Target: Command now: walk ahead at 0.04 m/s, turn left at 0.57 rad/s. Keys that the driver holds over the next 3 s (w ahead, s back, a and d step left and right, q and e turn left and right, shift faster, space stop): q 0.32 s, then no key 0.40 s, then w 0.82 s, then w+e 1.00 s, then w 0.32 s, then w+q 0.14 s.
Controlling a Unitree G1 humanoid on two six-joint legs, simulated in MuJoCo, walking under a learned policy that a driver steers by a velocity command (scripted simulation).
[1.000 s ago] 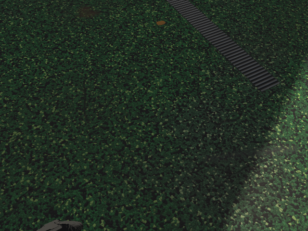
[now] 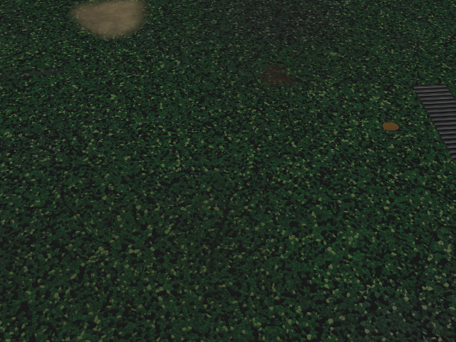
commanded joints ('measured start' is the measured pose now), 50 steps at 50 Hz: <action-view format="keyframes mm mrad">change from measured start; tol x16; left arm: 1 -11 81 16 -77 -11 -21 7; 9 30 263 44 -121 2 -50 30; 50 189 63 22 52 3 -70 -51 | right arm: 1 26 -153 -41 -58 -7 -2 -1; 50 -54 -138 5 54 16 -56 2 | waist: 1 -2 136 -91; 7 83 122 -95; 9 26 -216 -57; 28 62 -179 -83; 32 76 218 -90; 50 108 90 23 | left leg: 1 138 270 -358 -135 -129 116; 7 20 192 -392 -42 -77 12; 9 -255 -70 -24 337 -473 -94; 15 -226 53 53 795 -318 -152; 27 30 88 146 254 -374 -121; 30 267 126 114 -148 -39 -80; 32 314 496 -259 -146 361 63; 37 260 348 -92 -144 245 75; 41 288 365 -209 -284 -420 117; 50 -29 310 -109 -187 -467 94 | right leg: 1 2 39 -11 -72 -39 -15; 7 360 63 -9 -555 65 -77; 9 420 -365 444 -725 83 -222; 12 299 -246 167 -614 466 -245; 19 519 -211 32 -535 710 -258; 29 378 -201 -5 -434 667 -232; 33 199 -27 -88 -224 -199 -63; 43 -12 1 -114 -118 -82 -56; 50 461 54 -185 -467 88 -117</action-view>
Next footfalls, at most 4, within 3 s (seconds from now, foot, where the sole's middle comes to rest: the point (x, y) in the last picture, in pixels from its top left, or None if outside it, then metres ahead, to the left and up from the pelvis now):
0.16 right None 0.06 -0.13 -0.77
0.62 left None -0.01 0.06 -0.77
1.02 right None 0.10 -0.12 -0.77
1.52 left None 0.38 0.15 -0.77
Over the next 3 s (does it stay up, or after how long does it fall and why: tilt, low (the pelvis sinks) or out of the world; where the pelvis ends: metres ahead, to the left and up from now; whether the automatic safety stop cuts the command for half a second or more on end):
stays up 1.03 0.08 0.00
